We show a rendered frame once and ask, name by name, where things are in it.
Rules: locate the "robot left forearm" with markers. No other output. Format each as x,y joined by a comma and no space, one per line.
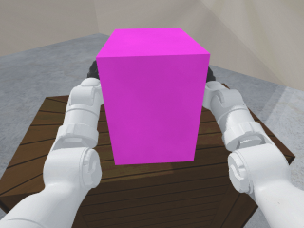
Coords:
79,128

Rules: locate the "pedestal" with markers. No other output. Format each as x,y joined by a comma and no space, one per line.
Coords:
178,194

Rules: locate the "carton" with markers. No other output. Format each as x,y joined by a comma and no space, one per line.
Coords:
153,82

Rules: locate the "robot right forearm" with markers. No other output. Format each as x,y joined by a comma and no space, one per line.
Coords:
239,129

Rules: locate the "robot left upper arm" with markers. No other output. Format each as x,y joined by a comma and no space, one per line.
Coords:
68,175

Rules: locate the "robot right upper arm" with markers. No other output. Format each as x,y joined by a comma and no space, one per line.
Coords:
261,172

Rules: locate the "robot left hand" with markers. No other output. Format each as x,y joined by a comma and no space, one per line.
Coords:
93,71

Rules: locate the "robot right hand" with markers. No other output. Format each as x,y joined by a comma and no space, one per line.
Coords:
210,76

